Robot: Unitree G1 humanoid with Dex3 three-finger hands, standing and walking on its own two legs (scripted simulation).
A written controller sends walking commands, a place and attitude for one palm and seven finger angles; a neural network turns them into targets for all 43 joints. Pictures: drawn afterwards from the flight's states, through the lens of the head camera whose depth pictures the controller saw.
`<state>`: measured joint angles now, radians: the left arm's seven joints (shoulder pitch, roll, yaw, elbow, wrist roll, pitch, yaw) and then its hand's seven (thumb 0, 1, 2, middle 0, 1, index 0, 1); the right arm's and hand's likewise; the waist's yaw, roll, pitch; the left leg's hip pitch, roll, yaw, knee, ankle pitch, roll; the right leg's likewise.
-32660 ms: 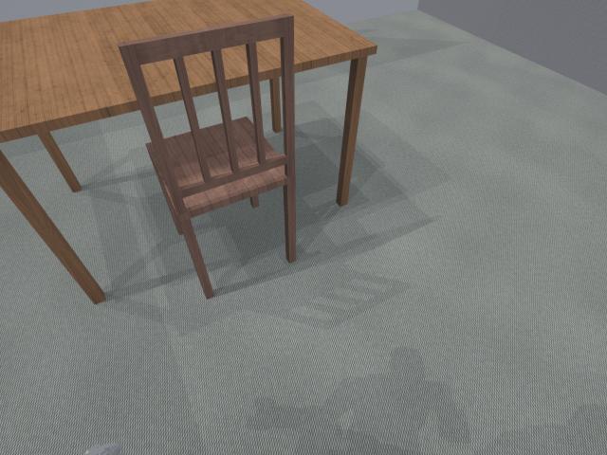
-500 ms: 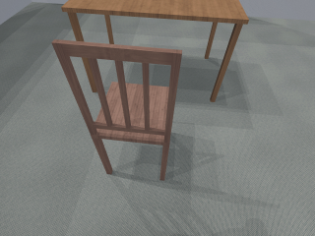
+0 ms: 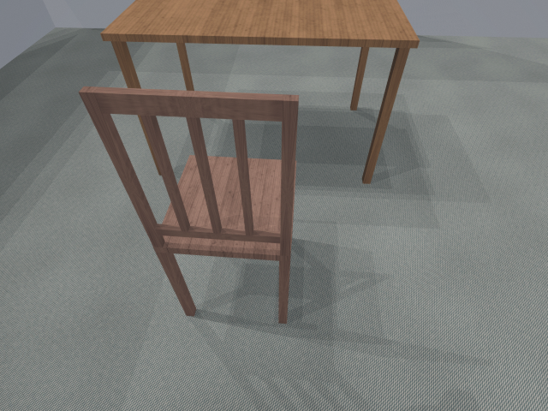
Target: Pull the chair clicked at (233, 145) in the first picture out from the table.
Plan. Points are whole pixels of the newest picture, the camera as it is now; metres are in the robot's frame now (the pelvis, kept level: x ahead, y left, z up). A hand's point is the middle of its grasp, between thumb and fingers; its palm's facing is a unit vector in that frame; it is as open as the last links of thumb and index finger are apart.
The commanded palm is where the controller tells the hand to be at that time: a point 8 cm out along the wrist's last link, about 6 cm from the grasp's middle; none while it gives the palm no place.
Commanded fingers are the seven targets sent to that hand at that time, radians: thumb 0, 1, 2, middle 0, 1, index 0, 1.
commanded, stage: let the arm hang, fingers relaxed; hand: left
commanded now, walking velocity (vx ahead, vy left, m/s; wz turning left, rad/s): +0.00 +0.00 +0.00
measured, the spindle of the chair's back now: (207, 182) +0.58 +0.19 -0.04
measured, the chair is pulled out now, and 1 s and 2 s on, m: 0.60 0.60 0.60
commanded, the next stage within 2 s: look to check the result in 0.12 s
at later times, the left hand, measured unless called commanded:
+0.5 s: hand out of the picture -0.02 +0.14 -0.17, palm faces +0.08 -0.98 -0.18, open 7.4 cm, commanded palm none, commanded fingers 0.00 0.90 0.90 -0.20 -0.30 -0.20 -0.30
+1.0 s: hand out of the picture -0.01 +0.13 -0.17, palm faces +0.08 -0.98 -0.17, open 7.4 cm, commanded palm none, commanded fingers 0.00 0.90 0.90 -0.20 -0.30 -0.20 -0.30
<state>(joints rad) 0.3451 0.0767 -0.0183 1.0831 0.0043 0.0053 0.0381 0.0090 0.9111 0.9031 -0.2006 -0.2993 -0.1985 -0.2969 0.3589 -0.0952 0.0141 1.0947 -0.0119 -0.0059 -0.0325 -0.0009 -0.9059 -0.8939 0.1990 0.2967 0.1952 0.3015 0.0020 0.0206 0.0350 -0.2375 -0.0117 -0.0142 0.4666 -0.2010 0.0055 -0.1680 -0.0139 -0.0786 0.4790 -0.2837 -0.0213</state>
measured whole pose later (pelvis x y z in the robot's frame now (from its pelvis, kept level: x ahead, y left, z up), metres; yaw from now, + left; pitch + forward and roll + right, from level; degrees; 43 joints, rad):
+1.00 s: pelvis +0.01 -0.02 +0.00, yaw +1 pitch -2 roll +0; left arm 0.33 0.09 0.00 1.08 0.00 0.00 0.04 0.01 0.91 0.90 -0.20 -0.30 -0.20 -0.30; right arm 0.34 -0.11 0.01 1.10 -0.01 0.00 -0.05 0.00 -0.91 -0.89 0.20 0.30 0.19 0.30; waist 0.00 0.02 0.07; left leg -0.21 0.01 -0.04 0.46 -0.21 -0.02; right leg -0.13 0.01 -0.10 0.46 -0.29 -0.05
